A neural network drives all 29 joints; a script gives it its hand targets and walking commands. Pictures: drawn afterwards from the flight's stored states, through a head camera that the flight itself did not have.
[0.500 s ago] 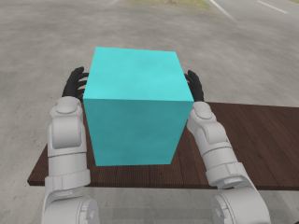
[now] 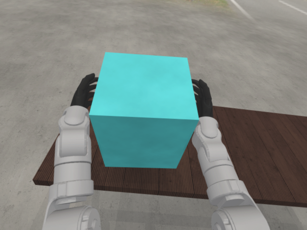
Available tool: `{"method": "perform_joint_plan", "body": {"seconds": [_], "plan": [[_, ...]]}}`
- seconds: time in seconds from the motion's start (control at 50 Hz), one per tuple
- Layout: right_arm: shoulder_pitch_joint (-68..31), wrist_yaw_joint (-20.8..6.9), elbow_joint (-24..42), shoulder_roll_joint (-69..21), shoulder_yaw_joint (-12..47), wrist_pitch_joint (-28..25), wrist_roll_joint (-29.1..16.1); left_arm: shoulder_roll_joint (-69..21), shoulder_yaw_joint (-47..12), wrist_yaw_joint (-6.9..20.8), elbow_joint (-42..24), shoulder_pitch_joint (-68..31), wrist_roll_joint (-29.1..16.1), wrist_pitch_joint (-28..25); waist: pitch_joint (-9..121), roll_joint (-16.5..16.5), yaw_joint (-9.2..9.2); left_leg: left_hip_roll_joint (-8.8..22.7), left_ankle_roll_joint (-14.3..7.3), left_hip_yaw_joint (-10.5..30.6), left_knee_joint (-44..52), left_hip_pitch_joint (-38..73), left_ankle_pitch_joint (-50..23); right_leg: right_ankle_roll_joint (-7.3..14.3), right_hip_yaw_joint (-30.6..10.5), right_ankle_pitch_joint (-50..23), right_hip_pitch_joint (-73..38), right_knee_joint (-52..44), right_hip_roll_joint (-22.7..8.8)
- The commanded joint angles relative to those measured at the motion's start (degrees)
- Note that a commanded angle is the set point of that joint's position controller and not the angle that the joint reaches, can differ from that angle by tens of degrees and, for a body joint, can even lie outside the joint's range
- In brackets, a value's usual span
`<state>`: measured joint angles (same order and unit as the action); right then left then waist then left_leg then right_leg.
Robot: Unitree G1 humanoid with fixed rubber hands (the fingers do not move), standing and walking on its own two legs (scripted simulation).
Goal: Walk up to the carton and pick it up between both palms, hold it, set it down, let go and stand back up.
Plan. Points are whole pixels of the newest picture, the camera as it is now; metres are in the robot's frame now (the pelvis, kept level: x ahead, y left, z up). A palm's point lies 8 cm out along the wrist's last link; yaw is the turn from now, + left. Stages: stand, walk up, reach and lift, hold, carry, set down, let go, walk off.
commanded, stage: set down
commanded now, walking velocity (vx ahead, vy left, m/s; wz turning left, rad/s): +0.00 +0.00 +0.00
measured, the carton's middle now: (143, 115) +0.40 +0.01 +0.13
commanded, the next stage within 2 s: none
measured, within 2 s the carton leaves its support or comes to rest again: neither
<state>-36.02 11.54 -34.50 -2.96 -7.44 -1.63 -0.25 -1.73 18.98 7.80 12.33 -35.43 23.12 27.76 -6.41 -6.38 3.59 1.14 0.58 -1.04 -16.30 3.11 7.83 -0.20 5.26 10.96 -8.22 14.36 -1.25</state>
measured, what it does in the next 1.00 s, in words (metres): stands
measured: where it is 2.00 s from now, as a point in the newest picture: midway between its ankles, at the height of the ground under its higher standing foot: outside the picture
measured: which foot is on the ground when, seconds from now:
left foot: down 0.00-1.00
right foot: down 0.00-1.00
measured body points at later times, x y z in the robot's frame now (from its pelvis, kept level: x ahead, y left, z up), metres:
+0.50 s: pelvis +0.01 +0.01 +0.00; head -0.01 +0.05 +0.45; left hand +0.41 +0.15 +0.15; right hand +0.38 -0.15 +0.16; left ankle +0.03 +0.12 -0.75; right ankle -0.02 -0.11 -0.75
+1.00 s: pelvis +0.01 +0.01 +0.00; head +0.01 +0.06 +0.45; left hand +0.43 +0.15 +0.11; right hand +0.39 -0.15 +0.13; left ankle +0.03 +0.12 -0.75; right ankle -0.02 -0.11 -0.75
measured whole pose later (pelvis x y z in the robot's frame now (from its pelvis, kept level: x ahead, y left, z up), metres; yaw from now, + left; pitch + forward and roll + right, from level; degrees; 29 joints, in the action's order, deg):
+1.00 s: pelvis +0.01 +0.01 +0.00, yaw -2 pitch -7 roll +0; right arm -35.8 11.9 -44.4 -5.0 -15.7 -9.4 5.3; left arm 0.4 20.2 6.3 35.9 -40.7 21.1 14.1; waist -6.4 -6.3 2.7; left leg 1.3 -0.3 -3.6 -16.3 -0.8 8.4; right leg -1.2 4.0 9.5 -4.5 12.1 -1.5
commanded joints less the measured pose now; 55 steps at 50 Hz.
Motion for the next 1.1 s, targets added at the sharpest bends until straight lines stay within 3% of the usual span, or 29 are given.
{"method": "perform_joint_plan", "body": {"seconds": [0.0, 0.08, 0.16, 0.28, 0.4, 0.62, 0.94, 1.06, 1.08], "plan": [[-34.1, -5.8, 14.5, -20.6, 20.0, -6.6, -0.8, -26.1, -25.5, 6.3, -4.1, -27.2, -7.0, -4.1, 21.8, 6.6, 2.73, -2.4, 0.7, -4.3, -2.3, 10.0, -18.2, -2.3, 3.9, -18.8, 0.4, -0.7, 3.1], [-32.4, -5.2, 15.4, -20.7, 21.9, -7.0, -2.2, -26.3, -28.2, 5.1, -5.7, -26.9, -8.3, -5.5, 23.6, 7.9, 2.98, -2.4, 1.8, -3.3, -3.4, 10.8, -21.7, -2.5, 3.6, -21.7, 0.2, -0.1, 3.1], [-31.1, -5.4, 15.0, -20.5, 23.1, -6.3, -3.4, -26.0, -27.8, 4.4, -6.3, -26.3, -7.9, -5.6, 23.3, 8.2, 1.93, -2.4, 2.2, -3.1, -3.5, 10.5, -22.7, -2.5, 3.5, -21.9, 0.5, 0.0, 3.3], [-30.9, -5.7, 13.8, -20.2, 22.2, -5.7, -3.2, -25.8, -25.2, 4.7, -3.9, -25.4, -6.8, -5.1, 21.0, 7.4, 0.82, -2.4, 1.7, -3.6, -2.2, 8.8, -19.7, -2.5, 3.3, -20.2, 0.8, -0.4, 3.3], [-31.0, -6.0, 10.9, -21.2, 19.1, -6.1, -0.4, -25.5, -22.1, 5.6, 1.4, -27.2, -6.1, -6.4, 19.3, 6.0, 0.69, -2.5, 0.7, -4.6, -0.2, 6.7, -13.0, -2.9, 3.1, -16.9, 1.3, -1.2, 2.6], [-32.7, -6.4, 4.6, -23.2, 13.2, -8.6, 4.9, -26.2, -19.1, 5.9, 11.2, -32.4, -5.9, -11.5, 20.2, 5.5, 0.76, -2.1, 0.5, -5.6, 0.8, 5.5, -9.7, -3.1, 3.3, -13.8, 2.3, -1.9, 2.5], [-31.9, -6.9, -1.6, -26.9, 10.4, -10.4, 7.6, -26.8, -15.8, 5.2, 18.8, -34.7, -4.8, -17.2, 23.5, 6.6, -0.77, -2.2, 1.2, -6.4, -0.5, 4.8, -16.1, -3.3, 2.5, -20.9, 0.0, -0.8, 2.8], [-31.4, -6.7, -3.8, -28.3, 8.7, -11.1, 9.3, -27.5, -16.4, 4.9, 20.9, -36.9, -5.3, -19.5, 25.1, 7.6, 0.01, -2.0, 1.7, -6.4, -1.0, 5.0, -17.1, -3.2, 2.4, -21.5, 1.2, -0.7, 2.8], [-28.6, -6.2, -6.8, -28.0, 5.2, -11.1, 9.7, -27.2, -18.0, 5.0, 20.4, -37.0, -5.6, -19.4, 25.0, 9.2, 3.11, -1.6, 2.7, -5.3, -1.3, 5.7, -17.7, -2.9, 2.9, -19.4, 3.6, -0.8, 3.0]]}}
